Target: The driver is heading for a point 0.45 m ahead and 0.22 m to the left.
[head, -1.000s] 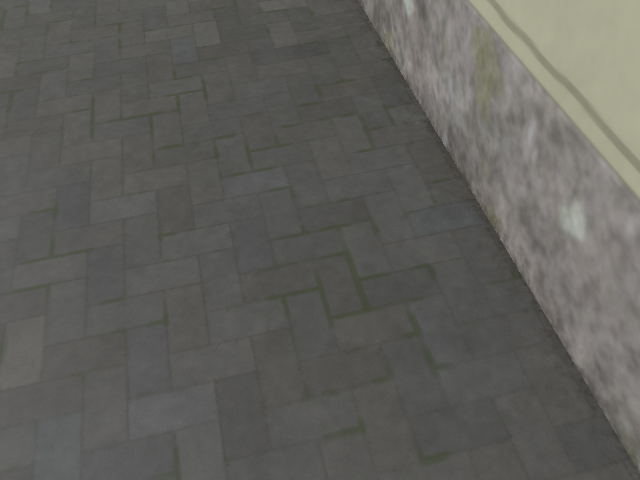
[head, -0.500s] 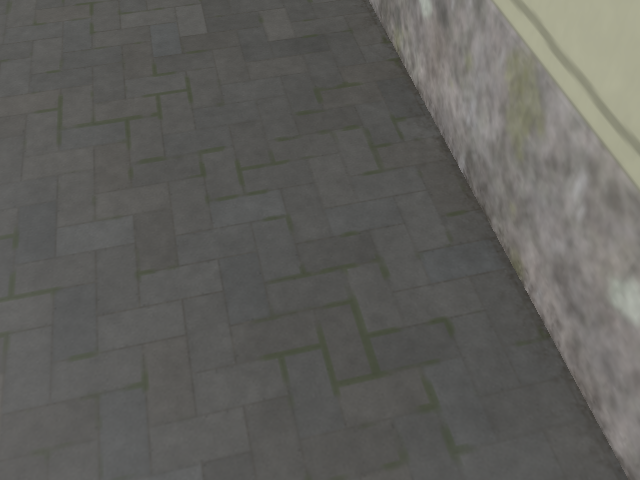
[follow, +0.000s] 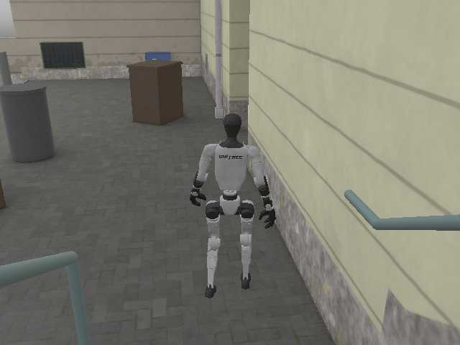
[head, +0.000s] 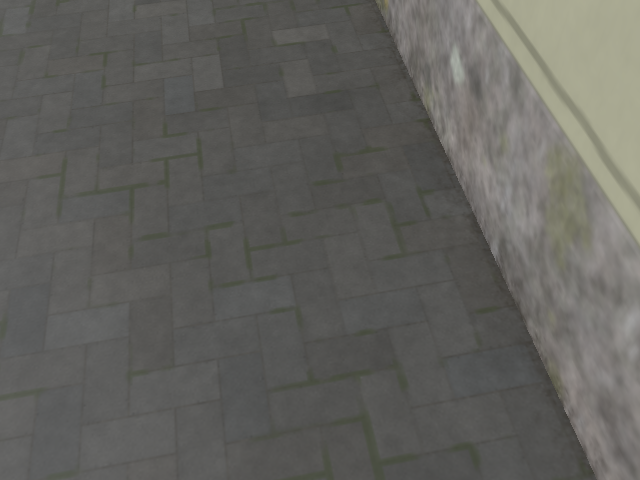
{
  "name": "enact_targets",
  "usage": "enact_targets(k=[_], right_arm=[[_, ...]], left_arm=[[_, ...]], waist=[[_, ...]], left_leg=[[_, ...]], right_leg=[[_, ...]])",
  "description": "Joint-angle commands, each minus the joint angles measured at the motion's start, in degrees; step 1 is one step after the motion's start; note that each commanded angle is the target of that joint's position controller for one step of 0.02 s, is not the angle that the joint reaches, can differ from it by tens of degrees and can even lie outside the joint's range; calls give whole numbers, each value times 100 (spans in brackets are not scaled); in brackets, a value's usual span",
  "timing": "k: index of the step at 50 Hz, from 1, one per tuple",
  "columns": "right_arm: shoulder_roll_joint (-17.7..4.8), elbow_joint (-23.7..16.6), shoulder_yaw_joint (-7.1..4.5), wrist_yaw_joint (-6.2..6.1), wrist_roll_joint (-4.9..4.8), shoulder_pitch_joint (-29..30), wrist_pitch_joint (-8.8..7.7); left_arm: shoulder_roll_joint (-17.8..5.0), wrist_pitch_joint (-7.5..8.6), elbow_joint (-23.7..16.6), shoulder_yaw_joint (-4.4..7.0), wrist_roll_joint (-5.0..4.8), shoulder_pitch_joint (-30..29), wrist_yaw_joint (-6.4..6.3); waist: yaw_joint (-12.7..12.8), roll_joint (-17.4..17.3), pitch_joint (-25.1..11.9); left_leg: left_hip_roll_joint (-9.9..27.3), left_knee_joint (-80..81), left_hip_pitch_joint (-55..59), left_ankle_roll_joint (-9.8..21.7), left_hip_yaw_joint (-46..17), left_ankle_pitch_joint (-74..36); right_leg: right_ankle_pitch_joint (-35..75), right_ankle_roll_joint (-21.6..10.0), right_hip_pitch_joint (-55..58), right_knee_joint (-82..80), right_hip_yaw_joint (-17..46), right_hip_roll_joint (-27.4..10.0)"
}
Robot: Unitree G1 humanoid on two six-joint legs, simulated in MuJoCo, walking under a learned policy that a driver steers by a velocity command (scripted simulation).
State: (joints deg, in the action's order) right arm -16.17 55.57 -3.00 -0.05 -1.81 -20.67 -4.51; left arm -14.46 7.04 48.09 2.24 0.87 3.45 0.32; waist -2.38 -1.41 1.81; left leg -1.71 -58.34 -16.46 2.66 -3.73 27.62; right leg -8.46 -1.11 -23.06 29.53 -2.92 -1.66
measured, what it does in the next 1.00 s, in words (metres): walks ahead, turning left: left foot, then right foot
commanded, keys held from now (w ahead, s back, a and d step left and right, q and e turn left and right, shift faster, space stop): w+q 0.50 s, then no key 0.50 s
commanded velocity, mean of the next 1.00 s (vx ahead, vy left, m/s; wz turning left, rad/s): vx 0.35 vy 0.00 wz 0.38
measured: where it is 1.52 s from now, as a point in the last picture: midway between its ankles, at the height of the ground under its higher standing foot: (254, 470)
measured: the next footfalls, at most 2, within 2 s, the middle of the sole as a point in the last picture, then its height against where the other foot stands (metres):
left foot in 0.42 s outside the picture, level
right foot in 0.88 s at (293, 406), level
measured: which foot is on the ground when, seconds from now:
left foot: up 0.00-0.40, down 0.42-0.90, up 0.92-1.00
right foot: down 0.00-0.44, up 0.46-0.86, down 0.88-1.00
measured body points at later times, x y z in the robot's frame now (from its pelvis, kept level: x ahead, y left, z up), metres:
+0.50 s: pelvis +0.25 +0.08 -0.01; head +0.29 +0.11 +0.43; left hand +0.24 +0.38 -0.15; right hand +0.49 -0.13 -0.11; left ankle +0.31 +0.17 -0.73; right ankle +0.13 -0.11 -0.64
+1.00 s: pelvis +0.45 +0.13 +0.00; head +0.48 +0.14 +0.45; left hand +0.50 +0.43 -0.11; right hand +0.65 -0.08 -0.13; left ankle +0.32 +0.19 -0.69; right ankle +0.59 +0.08 -0.73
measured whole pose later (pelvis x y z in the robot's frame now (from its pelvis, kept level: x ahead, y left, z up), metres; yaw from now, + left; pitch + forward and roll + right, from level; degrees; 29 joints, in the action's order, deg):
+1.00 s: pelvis +0.45 +0.13 +0.00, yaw +24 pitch +0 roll +0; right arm -16.1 47.8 -2.9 -1.9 -0.4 -12.4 0.9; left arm -14.9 5.2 49.9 1.2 1.3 3.7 1.6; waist -0.4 -1.3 2.7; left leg -4.1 -49.0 -13.7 -0.2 -5.1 32.7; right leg -5.0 -1.8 -22.2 26.7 -1.6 0.9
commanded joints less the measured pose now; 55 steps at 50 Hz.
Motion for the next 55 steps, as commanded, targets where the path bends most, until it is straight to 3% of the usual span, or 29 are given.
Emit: enact_targets(k=[1, 4, 6, 8, 10, 13, 17, 19, 20, 21, 22, 23, 24, 25, 26, 27, 32, 35, 38, 43, 44, 45, 46, 47, 48, 49, 51, 53, 55], right_arm=[[-629, -592, -160, -39, -32, 374, -73], [-217, -727, -131, -5, 25, 176, 186], [-220, -880, -158, -35, 26, 218, 315], [-279, -1081, -185, -33, 19, 571, 349], [-156, -1230, -138, 73, 44, 993, 260], [-62, -1475, -78, 216, 69, 1611, 228], [-241, -1779, -123, 322, 65, 1940, 270], [-469, -1777, -248, 329, 69, 1519, 294], [-680, -1589, -391, 311, 43, 746, 295], [-1111, -1256, -628, 210, 0, -318, 365], [-1842, -1193, -772, 92, -66, -515, 405], [-1739, -1462, -662, 149, 12, -547, 281], [-1299, -1430, -532, 186, 79, -434, 173], [-1112, -1436, -478, 179, 74, -186, 98], [-816, -1537, -384, 146, 90, 376, 85], [-641, -1657, -313, 114, 144, 767, 84], [-865, -1590, -357, -80, 149, 714, 105], [-764, -1460, -321, -164, 97, 580, 209], [-760, -1287, -288, -175, 152, 410, 270], [-629, -1067, -203, -181, 157, 605, 306], [-618, -1034, -185, -182, 136, 638, 313], [-569, -1072, -164, -177, 228, 390, 285], [-459, -968, -116, -168, 243, -227, 282], [-487, -881, -86, -186, 196, -190, 334], [-721, -981, -141, -191, 141, 182, 447], [-806, -996, -187, -226, 106, 382, 588], [-680, -930, -199, -285, 93, 500, 828], [-448, -780, -147, -320, 92, 369, 875], [-333, -589, -129, -299, 129, 248, 820]], left_arm=[[-629, -35, 41, 151, -53, 993, -53], [-641, 6, 84, 165, -58, 584, -22], [-737, 33, 156, 211, -11, 630, -9], [-821, 11, 200, 250, -25, 605, -77], [-917, -21, 227, 288, 7, 756, -126], [-1114, -90, 258, 359, -72, 1031, -168], [-1304, -255, 312, 463, -220, 1203, -158], [-1449, -340, 255, 516, -261, 1077, -171], [-1452, -399, 221, 514, -280, 968, -174], [-1297, -413, 175, 439, -219, 1006, -155], [-493, -323, -112, 195, 72, 1380, -90], [-520, -51, -317, 116, -89, 1181, -16], [-966, 114, -453, 222, -342, 470, 49], [-927, 200, -505, 198, -343, 344, 49], [-895, 211, -364, 192, -221, 424, -15], [-976, 139, -274, 244, -154, 598, -37], [-670, -179, -271, 200, -8, 615, -35], [-470, -166, -373, 97, -22, 106, -2], [-592, -121, -433, 99, -63, -251, 62], [-903, -13, -225, 178, 47, 91, 130], [-956, 24, -117, 192, 94, 356, 129], [-1238, 50, -102, 230, 176, 441, 106], [-1319, 9, -87, 230, 213, 489, 86], [-812, -86, -19, 106, 153, 675, 89], [-536, -148, 64, -12, 30, 731, 117], [-644, -200, 79, -16, -37, 522, 132], [-789, -286, 39, 2, -20, -26, 109], [-804, -392, 31, 21, 8, -378, 62], [-810, -443, 101, 26, -31, -365, 7]], waist=[[606, 695, -568], [169, 796, -182], [125, 672, -86], [168, 653, 65], [300, 541, 93], [539, 407, 209], [517, 454, 313], [176, 612, -52], [-289, 529, -460], [-726, 185, -1037], [-268, -1469, -1277], [-294, -1316, -2327], [-512, -586, -1688], [-340, -333, -1184], [-32, 132, -850], [235, 42, -653], [445, -42, -517], [211, -327, -521], [8, -425, -461], [257, -388, -391], [434, -237, -480], [268, 201, -873], [49, 944, -1478], [342, 1310, -1894], [435, 1198, -1759], [374, 798, -1382], [183, 711, -658], [54, 1023, -402], [18, 983, -575]], left_leg=[[728, -1253, -2671, 20, -193, -501], [1013, -936, -2061, -124, -146, -1084], [1056, -751, -2216, -218, -157, -1484], [1044, -85, -2402, -284, -108, -2074], [979, 769, -2237, -232, 74, -2698], [898, 1572, -2140, -144, 403, -2870], [746, 2035, -2174, 138, 619, -2117], [346, 2101, -1357, 379, 962, -1568], [23, 2421, -324, 553, 1147, -1749], [-136, 2514, 1422, 782, 937, -1886], [1372, 2919, 3231, 1575, -1803, -1700], [2139, 4124, 4044, 2337, -4503, -411], [2096, 4418, 3796, 1978, -3981, -772], [1907, 4322, 3110, 1767, -3221, -1244], [1720, 4292, 2208, 1514, -2505, -2099], [1556, 4302, 1508, 1389, -1913, -3217], [1069, 4375, 602, 1195, -479, -5889], [745, 4359, 648, 885, -57, -5455], [867, 4349, 910, 774, -203, -4902], [1131, 3497, 1577, 736, -670, -4918], [929, 3076, 1520, 565, -592, -4983], [533, 2467, 1199, 336, -489, -4379], [174, 1662, 327, 20, -394, -2656], [-118, 792, -132, -240, -300, -126], [-91, 242, -524, -367, -405, 1255], [59, -51, -652, -445, -478, 1181], [311, 325, -485, -555, -338, 690], [308, 1398, 94, -586, -60, 257], [219, 2377, 729, -489, 184, -810]], right_leg=[[-477, -833, 2524, -1597, 2022, -1767], [132, -792, 1409, -2123, 990, -1483], [482, -887, 1310, -2270, 499, -1477], [537, -883, 1339, -2365, 123, -1396], [856, -799, 1459, -2303, -321, -1255], [870, -783, 1830, -2251, -588, -1415], [1522, -628, 2637, -1775, -753, -1712], [3417, -487, 2760, -839, -956, -1672], [4053, -346, 2571, 238, -1146, -1480], [3511, -124, 1598, 1760, -1249, -1206], [-1303, 271, -905, 3939, -1110, -347], [-2765, 284, -2071, 5075, 440, 366], [-2259, 120, -2738, 5223, 749, 72], [-1734, -27, -2742, 4818, 740, -185], [-1318, -30, -2261, 4374, 749, -440], [-1075, 26, -1709, 3983, 757, -619], [-262, 367, -916, 2650, 413, -371], [897, 376, -548, 1197, 328, -168], [1539, 319, -328, 438, 340, -36], [942, -41, -81, -246, 480, -1], [1902, -159, 456, -756, 458, -13], [4100, -368, 1383, -492, 854, -474], [5494, -1076, 2701, -91, 1527, -1227], [5546, -1640, 3068, -248, 2179, -1780], [4412, -1740, 2884, -555, 2572, -1950], [3046, -1584, 2397, -784, 2565, -1861], [1072, -1232, 1252, -1276, 2108, -1510], [-87, -913, 580, -1553, 1641, -1056], [-461, -791, 461, -1493, 1336, -856]])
